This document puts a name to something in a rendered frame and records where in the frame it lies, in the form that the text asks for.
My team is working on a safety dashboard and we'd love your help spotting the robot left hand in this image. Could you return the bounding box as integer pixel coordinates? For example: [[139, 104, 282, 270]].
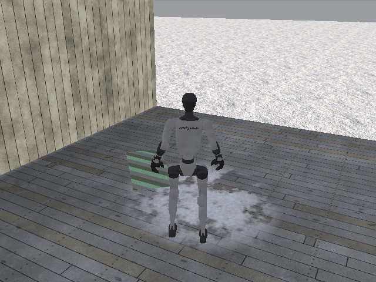
[[150, 160, 164, 173]]

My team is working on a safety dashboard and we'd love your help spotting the left robot foot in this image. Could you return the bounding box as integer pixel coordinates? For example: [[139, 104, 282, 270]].
[[169, 223, 177, 238]]

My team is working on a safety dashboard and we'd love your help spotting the left robot upper arm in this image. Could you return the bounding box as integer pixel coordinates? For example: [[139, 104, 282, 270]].
[[160, 118, 177, 150]]

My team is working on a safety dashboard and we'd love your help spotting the robot left thigh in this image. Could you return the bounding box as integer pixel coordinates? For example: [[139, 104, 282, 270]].
[[168, 163, 180, 199]]

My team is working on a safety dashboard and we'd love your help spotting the robot right hand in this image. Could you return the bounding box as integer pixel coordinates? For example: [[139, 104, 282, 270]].
[[211, 159, 224, 170]]

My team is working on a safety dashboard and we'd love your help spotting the right robot forearm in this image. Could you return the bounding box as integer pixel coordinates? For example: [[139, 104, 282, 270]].
[[212, 141, 223, 161]]

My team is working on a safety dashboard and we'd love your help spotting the left robot forearm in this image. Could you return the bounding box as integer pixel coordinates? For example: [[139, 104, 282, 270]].
[[153, 141, 165, 163]]

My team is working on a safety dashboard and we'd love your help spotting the right robot upper arm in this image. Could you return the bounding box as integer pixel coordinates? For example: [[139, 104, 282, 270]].
[[201, 118, 218, 150]]

